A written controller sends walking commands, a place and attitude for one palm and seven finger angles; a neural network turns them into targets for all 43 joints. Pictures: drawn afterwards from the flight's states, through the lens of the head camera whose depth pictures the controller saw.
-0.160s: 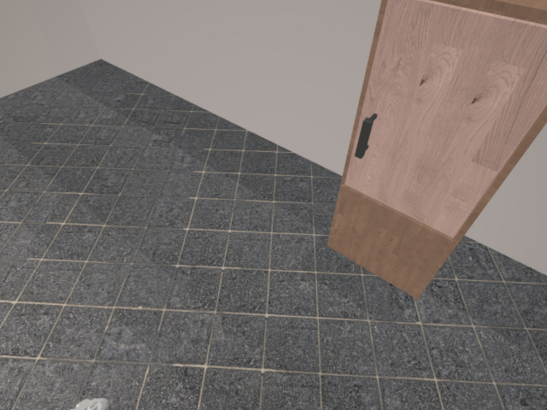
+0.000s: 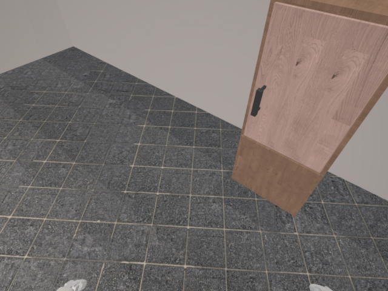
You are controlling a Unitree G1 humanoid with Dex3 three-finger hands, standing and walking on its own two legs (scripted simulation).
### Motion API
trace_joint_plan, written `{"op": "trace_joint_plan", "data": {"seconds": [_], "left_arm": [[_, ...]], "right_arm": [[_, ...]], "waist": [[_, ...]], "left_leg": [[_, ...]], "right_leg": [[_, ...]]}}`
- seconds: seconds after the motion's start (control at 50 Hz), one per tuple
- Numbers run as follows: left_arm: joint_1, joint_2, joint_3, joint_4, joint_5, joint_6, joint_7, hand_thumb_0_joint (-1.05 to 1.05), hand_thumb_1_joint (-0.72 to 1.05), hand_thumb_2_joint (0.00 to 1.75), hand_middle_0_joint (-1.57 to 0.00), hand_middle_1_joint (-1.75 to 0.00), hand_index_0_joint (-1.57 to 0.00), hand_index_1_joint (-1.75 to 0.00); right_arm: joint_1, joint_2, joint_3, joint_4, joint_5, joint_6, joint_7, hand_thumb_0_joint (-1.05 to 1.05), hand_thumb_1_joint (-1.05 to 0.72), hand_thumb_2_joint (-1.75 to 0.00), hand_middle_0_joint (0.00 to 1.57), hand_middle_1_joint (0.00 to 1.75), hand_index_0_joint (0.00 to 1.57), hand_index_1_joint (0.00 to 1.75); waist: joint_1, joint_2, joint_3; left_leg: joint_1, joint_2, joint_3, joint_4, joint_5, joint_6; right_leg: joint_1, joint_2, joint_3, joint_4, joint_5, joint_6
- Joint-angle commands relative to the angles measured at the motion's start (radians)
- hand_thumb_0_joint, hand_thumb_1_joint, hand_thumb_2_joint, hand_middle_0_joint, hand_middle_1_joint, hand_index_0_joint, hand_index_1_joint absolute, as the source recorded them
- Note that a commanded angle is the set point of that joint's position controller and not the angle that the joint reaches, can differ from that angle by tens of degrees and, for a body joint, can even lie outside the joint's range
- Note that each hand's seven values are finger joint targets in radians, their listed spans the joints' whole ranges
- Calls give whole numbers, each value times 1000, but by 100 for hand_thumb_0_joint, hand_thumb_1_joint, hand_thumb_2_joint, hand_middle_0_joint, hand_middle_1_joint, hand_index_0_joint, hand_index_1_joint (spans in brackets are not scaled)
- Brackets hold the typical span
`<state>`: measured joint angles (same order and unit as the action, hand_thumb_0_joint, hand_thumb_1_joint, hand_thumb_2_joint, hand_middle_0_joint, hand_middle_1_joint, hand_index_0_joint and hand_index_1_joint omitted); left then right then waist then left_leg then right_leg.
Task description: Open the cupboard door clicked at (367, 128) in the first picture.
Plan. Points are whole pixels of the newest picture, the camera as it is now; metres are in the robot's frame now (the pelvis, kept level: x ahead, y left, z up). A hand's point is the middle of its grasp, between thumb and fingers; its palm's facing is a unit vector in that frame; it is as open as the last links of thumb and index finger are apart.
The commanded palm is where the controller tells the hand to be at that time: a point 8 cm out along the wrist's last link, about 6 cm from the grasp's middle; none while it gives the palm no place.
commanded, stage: stand and wait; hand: left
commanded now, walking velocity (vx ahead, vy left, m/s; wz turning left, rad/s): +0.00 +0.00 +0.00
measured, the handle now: (259, 100) +0.86 -0.22 -0.10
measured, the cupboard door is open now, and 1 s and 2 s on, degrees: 0 0 0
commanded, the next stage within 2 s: look at it before walking up in 0.66 s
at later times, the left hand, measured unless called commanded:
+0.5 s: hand out of the picture +0.06 +0.24 -0.15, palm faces -0.03 -0.94 -0.34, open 7.4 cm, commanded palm none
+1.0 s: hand out of the picture +0.07 +0.23 -0.15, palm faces -0.03 -0.94 -0.33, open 7.4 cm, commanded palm none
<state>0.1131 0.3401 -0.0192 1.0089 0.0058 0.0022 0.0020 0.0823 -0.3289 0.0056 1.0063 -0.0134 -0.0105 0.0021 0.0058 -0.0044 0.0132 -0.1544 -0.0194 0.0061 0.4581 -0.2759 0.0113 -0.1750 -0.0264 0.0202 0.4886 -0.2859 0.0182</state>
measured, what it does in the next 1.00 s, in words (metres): stands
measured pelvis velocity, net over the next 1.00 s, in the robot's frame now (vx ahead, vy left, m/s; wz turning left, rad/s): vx -0.01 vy -0.01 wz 0.00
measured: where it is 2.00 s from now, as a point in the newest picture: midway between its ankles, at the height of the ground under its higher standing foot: outside the picture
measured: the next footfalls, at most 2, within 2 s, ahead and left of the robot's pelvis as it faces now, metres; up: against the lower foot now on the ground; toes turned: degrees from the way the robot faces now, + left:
none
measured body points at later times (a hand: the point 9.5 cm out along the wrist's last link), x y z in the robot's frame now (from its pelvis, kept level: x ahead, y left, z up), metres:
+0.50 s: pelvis -0.01 -0.01 +0.00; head -0.01 -0.01 +0.45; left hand +0.06 +0.29 -0.13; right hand +0.06 -0.31 -0.13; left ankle -0.02 +0.11 -0.74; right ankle -0.01 -0.13 -0.74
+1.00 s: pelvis -0.01 -0.01 +0.01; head -0.01 -0.02 +0.46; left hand +0.07 +0.28 -0.12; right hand +0.07 -0.31 -0.13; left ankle -0.02 +0.11 -0.74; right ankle -0.01 -0.13 -0.74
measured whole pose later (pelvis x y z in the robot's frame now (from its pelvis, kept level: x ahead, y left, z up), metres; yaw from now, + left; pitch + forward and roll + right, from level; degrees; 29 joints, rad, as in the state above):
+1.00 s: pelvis -0.01 -0.01 +0.01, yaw +0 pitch -2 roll +1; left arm 0.12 0.34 -0.01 1.08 0.01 0.00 0.00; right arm 0.11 -0.33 0.00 1.11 -0.01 -0.01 0.00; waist 0.00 0.00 0.03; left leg -0.13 0.00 0.00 0.36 -0.21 -0.01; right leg -0.15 0.00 0.01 0.40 -0.22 0.00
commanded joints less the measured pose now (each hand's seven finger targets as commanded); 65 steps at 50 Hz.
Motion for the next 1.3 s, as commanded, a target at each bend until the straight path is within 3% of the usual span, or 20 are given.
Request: {"op": "trace_joint_plan", "data": {"seconds": [0.0, 0.78, 1.28], "left_arm": [[-40, 206, 57, -61, 5, -25, 15, 0, 90, 90, -20, -30, -20, -30], [-33, 207, 55, 12, 5, -29, 9, 0, 90, 90, -20, -30, -20, -30], [-27, 210, 56, 19, 4, -34, 10, 0, 90, 90, -20, -30, -20, -30]], "right_arm": [[-51, -208, -53, -54, -3, -24, -18, 0, -90, -90, 20, 30, 20, 30], [-16, -214, -44, 42, 4, -24, -14, 0, -90, -90, 20, 30, 20, 30], [-23, -216, -43, 43, 5, -24, -17, 0, -90, -90, 20, 30, 20, 30]], "waist": [[-8, 1, -67], [-6, -8, -32], [-7, 2, -52]], "left_leg": [[19, 125, -79, -76, 273, 28], [22, 136, -92, -147, 161, 14], [60, 142, -85, -148, 230, 8]], "right_leg": [[17, -88, 70, -70, 282, -54], [12, -93, 101, -163, 163, -52], [43, -98, 92, -166, 268, -52]]}}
